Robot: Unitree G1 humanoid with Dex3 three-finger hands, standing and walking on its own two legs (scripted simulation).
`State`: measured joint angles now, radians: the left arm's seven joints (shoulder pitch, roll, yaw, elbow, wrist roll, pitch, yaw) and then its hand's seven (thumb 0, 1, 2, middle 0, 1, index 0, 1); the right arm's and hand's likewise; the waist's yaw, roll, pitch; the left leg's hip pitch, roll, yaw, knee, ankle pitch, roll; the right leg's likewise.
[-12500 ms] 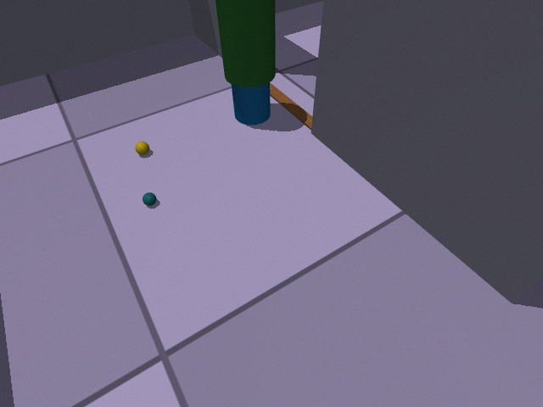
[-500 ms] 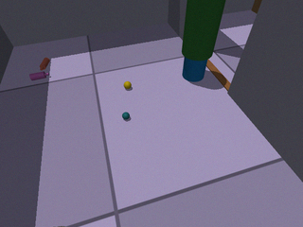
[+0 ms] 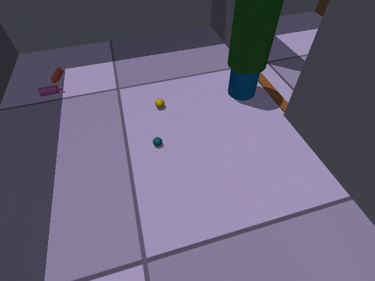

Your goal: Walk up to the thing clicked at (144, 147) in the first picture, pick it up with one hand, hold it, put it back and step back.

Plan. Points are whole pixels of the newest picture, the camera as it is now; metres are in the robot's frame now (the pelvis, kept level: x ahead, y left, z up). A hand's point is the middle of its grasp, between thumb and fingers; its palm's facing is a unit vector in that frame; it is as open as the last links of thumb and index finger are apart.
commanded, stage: stand
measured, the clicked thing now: (159, 103) +1.51 +0.29 -0.74
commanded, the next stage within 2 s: none
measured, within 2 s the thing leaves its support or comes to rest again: neither
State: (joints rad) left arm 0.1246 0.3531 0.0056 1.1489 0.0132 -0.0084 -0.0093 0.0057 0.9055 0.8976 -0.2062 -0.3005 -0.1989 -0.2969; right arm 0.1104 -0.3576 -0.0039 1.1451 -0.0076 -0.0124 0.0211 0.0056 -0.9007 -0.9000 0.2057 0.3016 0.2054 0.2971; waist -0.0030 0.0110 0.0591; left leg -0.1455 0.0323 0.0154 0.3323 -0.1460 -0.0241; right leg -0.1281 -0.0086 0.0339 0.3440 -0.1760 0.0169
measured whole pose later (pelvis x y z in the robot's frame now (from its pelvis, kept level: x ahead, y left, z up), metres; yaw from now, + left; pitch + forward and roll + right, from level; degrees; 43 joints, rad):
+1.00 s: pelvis +0.02 +0.00 +0.00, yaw +0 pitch -2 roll +0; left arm 0.12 0.35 0.00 1.12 0.01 0.00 0.00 0.01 0.91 0.90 -0.21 -0.30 -0.20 -0.30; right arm 0.10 -0.36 0.00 1.13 -0.01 -0.01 0.02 0.01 -0.90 -0.90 0.21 0.30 0.21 0.30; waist 0.00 0.01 0.06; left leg -0.13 0.03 0.01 0.33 -0.17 -0.02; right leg -0.10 -0.02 0.03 0.33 -0.19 0.02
